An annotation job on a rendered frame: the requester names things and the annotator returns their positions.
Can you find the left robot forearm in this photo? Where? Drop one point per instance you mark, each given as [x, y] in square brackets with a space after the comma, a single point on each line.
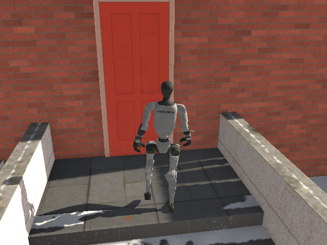
[139, 134]

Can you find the robot right upper arm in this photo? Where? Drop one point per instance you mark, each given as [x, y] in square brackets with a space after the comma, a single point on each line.
[183, 116]

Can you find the robot left foot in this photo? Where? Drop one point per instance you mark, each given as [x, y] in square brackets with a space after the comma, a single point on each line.
[147, 196]

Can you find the right robot forearm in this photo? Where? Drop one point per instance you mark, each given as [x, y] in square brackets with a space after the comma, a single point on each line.
[187, 134]

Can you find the robot right hand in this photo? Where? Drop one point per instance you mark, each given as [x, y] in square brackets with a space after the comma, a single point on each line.
[188, 141]

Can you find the robot left hand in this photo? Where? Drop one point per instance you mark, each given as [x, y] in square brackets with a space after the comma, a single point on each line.
[139, 145]

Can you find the robot left upper arm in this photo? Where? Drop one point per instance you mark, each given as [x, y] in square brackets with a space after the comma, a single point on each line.
[146, 116]

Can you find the robot torso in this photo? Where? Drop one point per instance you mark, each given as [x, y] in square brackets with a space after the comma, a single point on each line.
[164, 124]

